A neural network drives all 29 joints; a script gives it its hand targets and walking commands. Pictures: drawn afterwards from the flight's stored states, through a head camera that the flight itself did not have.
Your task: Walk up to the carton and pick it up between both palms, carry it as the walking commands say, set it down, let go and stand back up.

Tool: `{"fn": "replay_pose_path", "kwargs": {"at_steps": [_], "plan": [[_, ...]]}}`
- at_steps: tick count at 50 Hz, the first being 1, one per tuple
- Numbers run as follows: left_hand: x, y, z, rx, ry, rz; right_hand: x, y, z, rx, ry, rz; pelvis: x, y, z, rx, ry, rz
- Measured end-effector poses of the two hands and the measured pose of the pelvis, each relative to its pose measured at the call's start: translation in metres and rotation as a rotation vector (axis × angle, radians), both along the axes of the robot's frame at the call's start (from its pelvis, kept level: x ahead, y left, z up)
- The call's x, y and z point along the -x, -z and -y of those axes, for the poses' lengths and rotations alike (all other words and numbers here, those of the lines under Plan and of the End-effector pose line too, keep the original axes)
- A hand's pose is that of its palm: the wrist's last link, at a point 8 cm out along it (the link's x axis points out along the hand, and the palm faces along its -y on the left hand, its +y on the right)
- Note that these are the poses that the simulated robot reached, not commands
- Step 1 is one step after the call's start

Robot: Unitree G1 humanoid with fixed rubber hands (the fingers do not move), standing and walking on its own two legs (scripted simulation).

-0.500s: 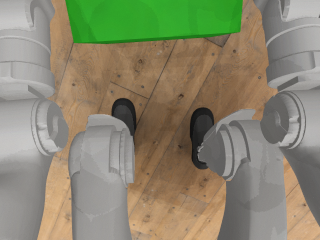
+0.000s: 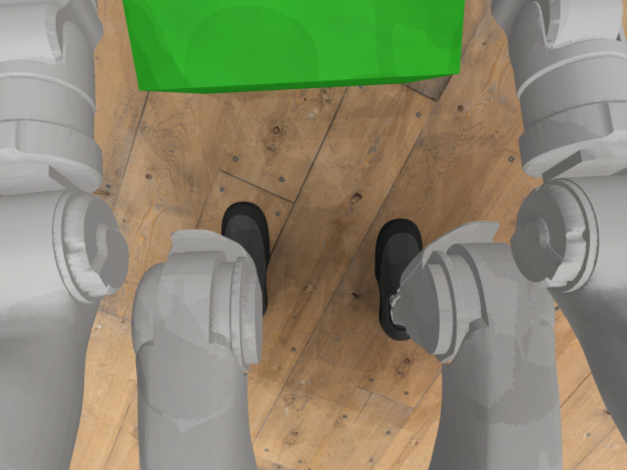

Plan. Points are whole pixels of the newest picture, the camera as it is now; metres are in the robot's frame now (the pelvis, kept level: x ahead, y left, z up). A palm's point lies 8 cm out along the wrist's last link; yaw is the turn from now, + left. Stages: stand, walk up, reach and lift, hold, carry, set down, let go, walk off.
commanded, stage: set down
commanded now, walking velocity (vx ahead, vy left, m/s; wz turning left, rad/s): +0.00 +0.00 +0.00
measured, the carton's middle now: out of the picture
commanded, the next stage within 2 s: none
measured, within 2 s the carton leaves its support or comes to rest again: neither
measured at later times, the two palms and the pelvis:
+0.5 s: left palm out of the picture +0.55 +0.23 -0.19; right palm out of the picture +0.56 -0.14 -0.19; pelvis +0.00 +0.00 -0.01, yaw +0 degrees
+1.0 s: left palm out of the picture +0.54 +0.23 -0.21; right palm out of the picture +0.56 -0.14 -0.21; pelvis +0.01 +0.00 -0.01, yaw -1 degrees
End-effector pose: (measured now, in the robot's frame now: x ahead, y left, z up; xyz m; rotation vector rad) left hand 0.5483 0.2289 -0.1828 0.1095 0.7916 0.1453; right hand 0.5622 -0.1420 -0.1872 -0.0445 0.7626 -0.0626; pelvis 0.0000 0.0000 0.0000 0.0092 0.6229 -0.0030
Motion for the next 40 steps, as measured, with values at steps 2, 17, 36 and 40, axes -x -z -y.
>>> {"fn": "replay_pose_path", "kwargs": {"at_steps": [2, 17, 36, 40], "plan": [[-0.0001, 0.0004, -0.0004, 0.004, 0.002, -0.001, 0.0, 0.0004, 0.0002, -0.003, 0.0, 0.001, -0.0001, 0.0004, -0.0003, 0.001, 0.001, -0.001], [-0.0002, 0.0022, -0.0018, 0.036, -0.004, 0.002, -0.0004, 0.0021, 0.0014, -0.021, -0.009, 0.01, -0.0006, 0.0031, -0.0005, 0.0, 0.006, -0.006], [0.0006, 0.0047, -0.0031, 0.058, -0.013, 0.016, -0.0002, 0.0045, 0.0027, -0.038, -0.013, 0.028, -0.0005, 0.0071, -0.0006, 0.0, 0.009, 0.002], [0.0008, 0.0063, -0.0033, 0.053, -0.016, 0.024, 0.0, 0.0054, 0.003, -0.036, -0.013, 0.034, -0.0006, 0.0074, -0.001, 0.001, 0.009, 0.004]]}}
